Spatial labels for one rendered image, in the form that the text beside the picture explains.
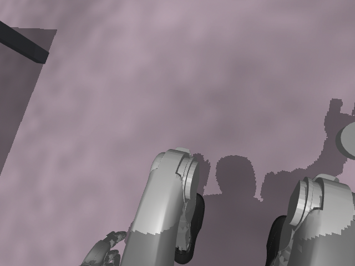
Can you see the tin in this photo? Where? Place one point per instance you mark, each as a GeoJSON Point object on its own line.
{"type": "Point", "coordinates": [345, 141]}

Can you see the left robot foot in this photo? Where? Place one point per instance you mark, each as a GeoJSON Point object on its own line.
{"type": "Point", "coordinates": [184, 256]}

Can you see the right robot foot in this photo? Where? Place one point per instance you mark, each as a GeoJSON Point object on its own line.
{"type": "Point", "coordinates": [274, 240]}

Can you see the left robot hand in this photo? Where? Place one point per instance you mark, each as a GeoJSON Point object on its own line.
{"type": "Point", "coordinates": [101, 255]}

